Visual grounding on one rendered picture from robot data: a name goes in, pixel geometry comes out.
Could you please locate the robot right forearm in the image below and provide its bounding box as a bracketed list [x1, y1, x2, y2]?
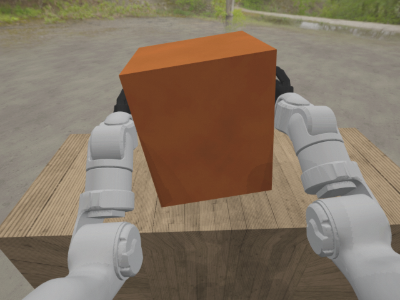
[274, 92, 392, 241]

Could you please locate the robot right upper arm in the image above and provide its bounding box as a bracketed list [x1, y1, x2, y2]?
[306, 194, 400, 300]

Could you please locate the pedestal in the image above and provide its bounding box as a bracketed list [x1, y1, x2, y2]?
[0, 127, 400, 300]

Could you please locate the robot left forearm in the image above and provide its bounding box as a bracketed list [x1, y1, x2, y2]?
[67, 111, 138, 269]

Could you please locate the carton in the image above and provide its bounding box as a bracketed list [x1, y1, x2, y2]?
[119, 31, 277, 208]

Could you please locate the robot left upper arm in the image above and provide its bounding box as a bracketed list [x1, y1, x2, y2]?
[22, 221, 143, 300]

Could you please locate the left robot hand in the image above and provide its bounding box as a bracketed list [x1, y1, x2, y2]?
[114, 89, 131, 114]

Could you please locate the right robot hand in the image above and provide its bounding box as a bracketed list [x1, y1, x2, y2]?
[275, 66, 294, 103]

